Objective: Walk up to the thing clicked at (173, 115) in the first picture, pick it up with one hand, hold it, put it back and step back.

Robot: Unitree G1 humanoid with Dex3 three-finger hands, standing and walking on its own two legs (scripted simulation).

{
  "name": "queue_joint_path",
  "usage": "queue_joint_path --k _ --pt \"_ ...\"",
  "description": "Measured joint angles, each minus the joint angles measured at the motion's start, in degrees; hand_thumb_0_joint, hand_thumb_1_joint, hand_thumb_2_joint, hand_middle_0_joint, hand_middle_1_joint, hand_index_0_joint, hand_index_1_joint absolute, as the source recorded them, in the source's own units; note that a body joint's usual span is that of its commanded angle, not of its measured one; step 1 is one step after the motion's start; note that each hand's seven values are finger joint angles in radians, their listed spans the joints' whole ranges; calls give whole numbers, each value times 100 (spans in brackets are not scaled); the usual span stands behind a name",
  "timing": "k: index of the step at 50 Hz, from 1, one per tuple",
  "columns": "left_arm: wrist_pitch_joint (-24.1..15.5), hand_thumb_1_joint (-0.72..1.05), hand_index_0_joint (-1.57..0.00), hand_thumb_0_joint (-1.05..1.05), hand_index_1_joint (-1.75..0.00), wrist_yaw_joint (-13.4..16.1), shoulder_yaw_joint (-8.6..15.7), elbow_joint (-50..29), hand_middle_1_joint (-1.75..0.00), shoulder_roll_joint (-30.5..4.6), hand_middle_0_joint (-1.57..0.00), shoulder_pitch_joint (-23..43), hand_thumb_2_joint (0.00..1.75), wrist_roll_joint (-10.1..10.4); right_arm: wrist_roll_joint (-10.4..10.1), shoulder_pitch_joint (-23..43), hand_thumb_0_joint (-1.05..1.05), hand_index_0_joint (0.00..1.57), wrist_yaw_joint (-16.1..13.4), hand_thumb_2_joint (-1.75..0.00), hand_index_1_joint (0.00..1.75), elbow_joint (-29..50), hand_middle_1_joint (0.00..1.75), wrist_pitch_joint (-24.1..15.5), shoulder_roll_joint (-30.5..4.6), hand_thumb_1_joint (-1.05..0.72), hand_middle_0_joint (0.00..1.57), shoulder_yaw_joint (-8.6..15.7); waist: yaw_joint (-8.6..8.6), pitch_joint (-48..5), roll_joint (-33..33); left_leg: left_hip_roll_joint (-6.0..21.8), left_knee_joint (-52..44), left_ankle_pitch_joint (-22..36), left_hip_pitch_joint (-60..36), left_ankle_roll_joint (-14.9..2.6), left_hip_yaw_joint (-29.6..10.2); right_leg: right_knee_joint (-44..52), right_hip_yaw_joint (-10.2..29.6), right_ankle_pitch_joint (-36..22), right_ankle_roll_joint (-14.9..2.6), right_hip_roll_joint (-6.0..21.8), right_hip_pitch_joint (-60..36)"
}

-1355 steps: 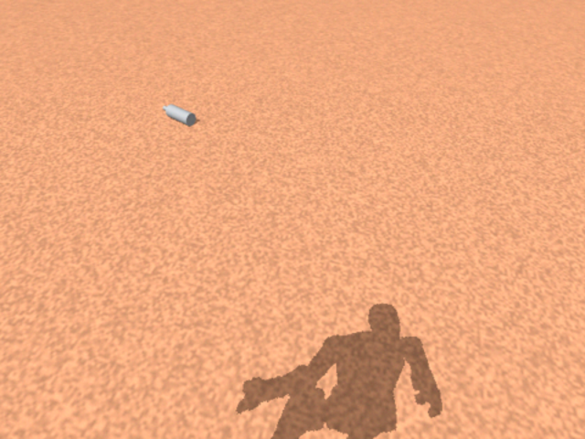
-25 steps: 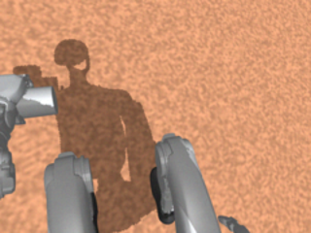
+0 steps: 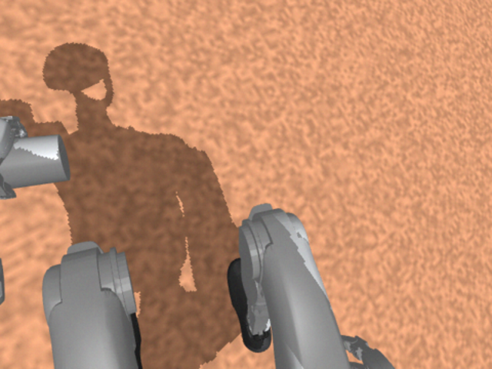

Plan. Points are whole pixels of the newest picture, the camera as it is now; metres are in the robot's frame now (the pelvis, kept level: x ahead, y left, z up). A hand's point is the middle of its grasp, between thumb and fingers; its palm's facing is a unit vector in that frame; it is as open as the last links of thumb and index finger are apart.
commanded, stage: rest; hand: left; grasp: from above
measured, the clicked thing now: out of the picture +0.46 +0.32 -0.22
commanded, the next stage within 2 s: open in 1.06 s
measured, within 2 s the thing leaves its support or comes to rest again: rests again in 1.44 s
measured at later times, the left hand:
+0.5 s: hand (7, 163) +0.47 +0.29 -0.24, palm faces -0.45 -0.11 -0.89, open 10.6 cm
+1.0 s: hand (10, 165) +0.47 +0.29 -0.25, palm faces -0.45 -0.11 -0.89, open 10.5 cm
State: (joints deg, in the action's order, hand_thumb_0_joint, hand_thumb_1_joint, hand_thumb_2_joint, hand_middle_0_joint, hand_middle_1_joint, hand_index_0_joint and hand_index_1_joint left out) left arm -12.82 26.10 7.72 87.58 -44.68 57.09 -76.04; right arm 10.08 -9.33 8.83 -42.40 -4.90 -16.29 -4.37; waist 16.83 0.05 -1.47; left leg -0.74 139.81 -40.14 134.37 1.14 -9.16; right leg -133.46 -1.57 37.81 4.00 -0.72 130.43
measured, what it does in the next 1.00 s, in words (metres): stands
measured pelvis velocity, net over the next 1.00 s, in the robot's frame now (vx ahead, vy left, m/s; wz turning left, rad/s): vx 0.00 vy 0.01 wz -0.08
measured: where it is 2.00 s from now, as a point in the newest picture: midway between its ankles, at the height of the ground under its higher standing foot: (193, 343)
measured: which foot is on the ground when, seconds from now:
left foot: down 0.00-1.00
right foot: down 0.00-1.00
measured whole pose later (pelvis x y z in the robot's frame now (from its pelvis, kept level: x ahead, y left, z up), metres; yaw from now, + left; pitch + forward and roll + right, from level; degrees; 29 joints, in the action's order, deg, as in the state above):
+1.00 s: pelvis +0.00 +0.01 -0.02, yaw -4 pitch +30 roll -13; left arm -12.9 33.6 8.9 98.1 -53.4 60.1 -76.8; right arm 14.6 -6.1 13.7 -40.5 -10.8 -18.3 -11.8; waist 20.9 5.7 -4.8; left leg -0.5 146.5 -41.9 135.9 0.5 -13.2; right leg -136.4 -4.7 37.7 4.5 -2.3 130.3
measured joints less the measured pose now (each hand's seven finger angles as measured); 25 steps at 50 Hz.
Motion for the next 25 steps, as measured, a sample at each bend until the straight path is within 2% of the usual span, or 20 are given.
queue_joint_path --k 10,17,23,25 --pt "53 -8 -72 0 -45 164 66 296 -45 -190 -71 108 47 -33 120 70 0 20 91 -89 30 2 30 -124 -10 -90 20 -159 98 141 -32 -2 234 -53 131 2 -80 -175 -46 17 28 -39 114" --pt "37 -6 -72 0 -44 276 86 456 -44 -334 -70 161 45 23 188 94 0 20 168 -89 30 10 30 -197 -18 -89 20 -297 163 253 -85 4 373 -112 178 13 -172 -247 -112 31 47 -73 143" --pt "-51 -5 -73 0 -43 383 384 455 -43 -513 -71 97 44 -79 271 119 0 20 236 -89 30 112 30 -264 -75 -89 20 -382 245 390 -153 -4 479 -135 184 20 -260 -290 -183 28 37 -90 118" --pt "-32 -5 -73 0 -42 402 337 489 -43 -558 -71 109 43 -78 296 113 0 20 250 -89 30 138 30 -271 -102 -89 20 -384 258 405 -179 -5 512 -136 200 21 -280 -307 -199 21 27 -97 128"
